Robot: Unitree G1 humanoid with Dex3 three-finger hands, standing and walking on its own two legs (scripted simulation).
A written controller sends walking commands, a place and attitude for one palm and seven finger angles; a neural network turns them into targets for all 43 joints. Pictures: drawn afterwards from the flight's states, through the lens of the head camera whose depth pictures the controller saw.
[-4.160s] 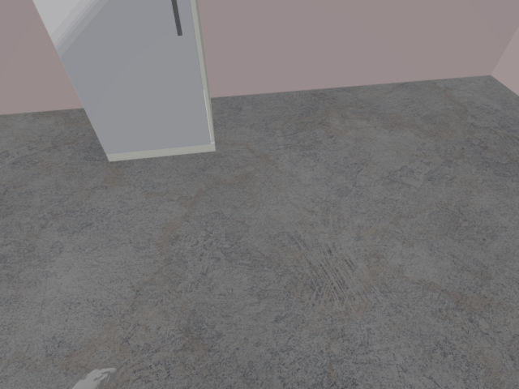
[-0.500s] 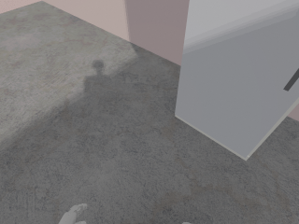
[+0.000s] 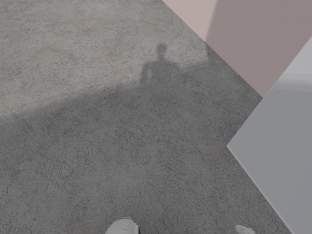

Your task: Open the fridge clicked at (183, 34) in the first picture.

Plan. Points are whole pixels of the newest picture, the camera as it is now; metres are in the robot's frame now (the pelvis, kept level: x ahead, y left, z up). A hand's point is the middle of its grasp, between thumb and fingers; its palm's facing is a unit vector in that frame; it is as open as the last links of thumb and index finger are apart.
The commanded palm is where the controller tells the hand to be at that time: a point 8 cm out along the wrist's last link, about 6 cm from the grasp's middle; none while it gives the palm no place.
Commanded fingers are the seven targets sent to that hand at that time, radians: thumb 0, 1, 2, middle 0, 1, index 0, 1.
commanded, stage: turn to face it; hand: right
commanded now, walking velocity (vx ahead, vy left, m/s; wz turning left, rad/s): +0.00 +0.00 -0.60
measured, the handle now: out of the picture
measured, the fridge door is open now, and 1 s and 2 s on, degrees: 0 0 0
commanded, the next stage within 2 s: take the last steps up to it in 1.82 s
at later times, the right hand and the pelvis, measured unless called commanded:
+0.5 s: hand out of the picture +0.07 -0.22 -0.17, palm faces +0.25 +0.95 -0.17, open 7.3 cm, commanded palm none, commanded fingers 0.00 -0.90 -0.90 0.20 0.30 0.20 0.30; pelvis +0.02 -0.02 +0.01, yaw -13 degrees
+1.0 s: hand out of the picture +0.02 -0.16 -0.11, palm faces +0.49 +0.82 -0.30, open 7.3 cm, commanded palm none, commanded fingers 0.00 -0.90 -0.90 0.20 0.30 0.20 0.30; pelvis +0.01 +0.06 +0.02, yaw -30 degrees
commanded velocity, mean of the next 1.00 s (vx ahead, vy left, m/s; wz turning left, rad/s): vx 0.00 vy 0.00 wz -0.60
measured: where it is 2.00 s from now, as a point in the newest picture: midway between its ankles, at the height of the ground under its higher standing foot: outside the picture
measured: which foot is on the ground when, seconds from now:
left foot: down 0.00-0.42, up 0.44-0.86, down 0.88-1.00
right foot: up 0.00-0.38, down 0.40-0.88, up 0.90-1.00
